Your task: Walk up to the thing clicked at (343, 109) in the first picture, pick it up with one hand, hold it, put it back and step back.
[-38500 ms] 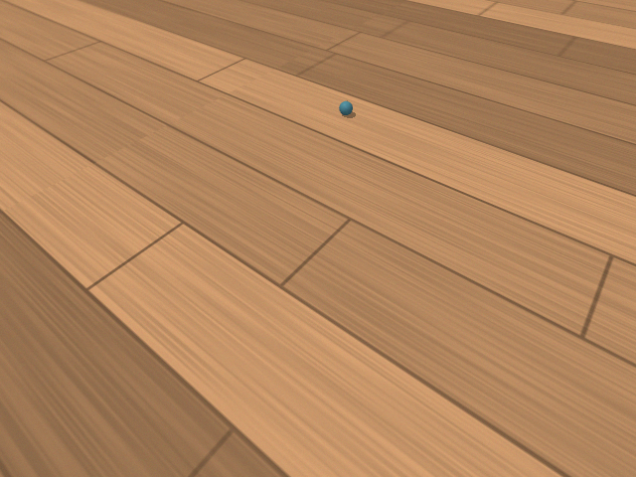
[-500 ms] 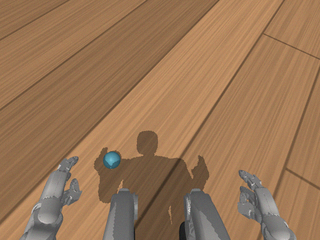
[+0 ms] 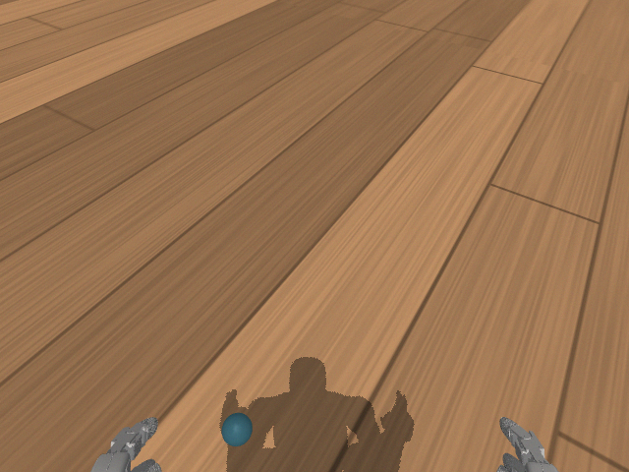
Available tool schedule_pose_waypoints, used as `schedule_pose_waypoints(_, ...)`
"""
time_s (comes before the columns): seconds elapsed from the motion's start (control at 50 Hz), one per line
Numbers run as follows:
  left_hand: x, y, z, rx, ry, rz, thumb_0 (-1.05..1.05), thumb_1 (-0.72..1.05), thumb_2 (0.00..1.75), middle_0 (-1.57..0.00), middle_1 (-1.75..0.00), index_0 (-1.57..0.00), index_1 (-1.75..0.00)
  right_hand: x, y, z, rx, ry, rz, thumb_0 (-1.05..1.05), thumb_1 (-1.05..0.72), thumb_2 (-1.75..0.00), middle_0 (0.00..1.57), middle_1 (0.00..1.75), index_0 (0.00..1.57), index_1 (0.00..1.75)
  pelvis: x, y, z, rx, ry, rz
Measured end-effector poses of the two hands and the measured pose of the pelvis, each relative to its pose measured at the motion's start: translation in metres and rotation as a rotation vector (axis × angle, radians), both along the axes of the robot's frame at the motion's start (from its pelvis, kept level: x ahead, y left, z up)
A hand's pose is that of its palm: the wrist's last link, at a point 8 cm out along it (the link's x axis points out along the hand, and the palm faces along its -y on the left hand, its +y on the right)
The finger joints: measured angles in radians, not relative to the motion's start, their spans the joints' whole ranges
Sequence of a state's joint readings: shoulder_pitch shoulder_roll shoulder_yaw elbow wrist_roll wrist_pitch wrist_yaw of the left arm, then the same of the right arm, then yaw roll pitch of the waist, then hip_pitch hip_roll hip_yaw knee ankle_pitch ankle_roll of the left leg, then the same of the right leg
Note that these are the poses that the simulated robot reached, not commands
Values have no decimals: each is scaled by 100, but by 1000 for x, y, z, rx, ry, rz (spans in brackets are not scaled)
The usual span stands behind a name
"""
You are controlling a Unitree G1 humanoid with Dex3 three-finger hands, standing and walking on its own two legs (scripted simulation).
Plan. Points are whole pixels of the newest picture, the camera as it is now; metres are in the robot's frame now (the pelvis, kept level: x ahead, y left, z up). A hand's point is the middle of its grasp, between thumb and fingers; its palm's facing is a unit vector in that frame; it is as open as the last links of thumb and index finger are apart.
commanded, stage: home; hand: left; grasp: from above
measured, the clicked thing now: (237, 429) +0.42 +0.20 -0.66
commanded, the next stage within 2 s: none
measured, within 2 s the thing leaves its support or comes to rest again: neither
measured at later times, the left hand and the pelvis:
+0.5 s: hand out of the picture +0.16 +0.18 -0.04, palm faces +0.06 -0.98 -0.20, open 7.4 cm; pelvis +0.00 +0.00 +0.01, yaw +1 degrees
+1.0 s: hand out of the picture +0.15 +0.18 -0.04, palm faces +0.05 -0.98 -0.20, open 7.4 cm; pelvis +0.00 +0.00 +0.01, yaw +1 degrees
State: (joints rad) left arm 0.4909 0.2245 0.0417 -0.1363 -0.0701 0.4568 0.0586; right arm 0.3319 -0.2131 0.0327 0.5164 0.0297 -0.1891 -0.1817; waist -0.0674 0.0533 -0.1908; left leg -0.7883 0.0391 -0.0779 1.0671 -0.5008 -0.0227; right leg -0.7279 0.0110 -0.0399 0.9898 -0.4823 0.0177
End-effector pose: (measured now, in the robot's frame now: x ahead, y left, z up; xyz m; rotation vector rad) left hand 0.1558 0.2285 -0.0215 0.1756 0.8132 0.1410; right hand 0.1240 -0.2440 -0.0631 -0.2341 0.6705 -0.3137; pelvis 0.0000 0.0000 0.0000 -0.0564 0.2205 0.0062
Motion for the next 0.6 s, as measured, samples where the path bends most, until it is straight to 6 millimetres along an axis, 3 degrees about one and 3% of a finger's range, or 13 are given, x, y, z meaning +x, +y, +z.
schedule_pose_waypoints(0.1,-6,0,12,-5,-4,-1,1,90,90,-21,-30,-20,-30,19,-2,16,-13,-70,24,1,-91,-90,20,30,20,30,5,0,7,4,-31,5)
schedule_pose_waypoints(0.3,-14,0,7,-17,17,12,1,90,90,-20,-30,-20,-30,45,6,28,-16,-140,100,1,-90,-90,20,30,20,30,4,-3,9,10,-51,16)
schedule_pose_waypoints(0.6,-13,-3,9,-7,10,2,1,90,90,-20,-30,-20,-30,27,6,15,-2,-81,87,1,-90,-90,20,30,20,30,2,-4,9,11,-57,13)
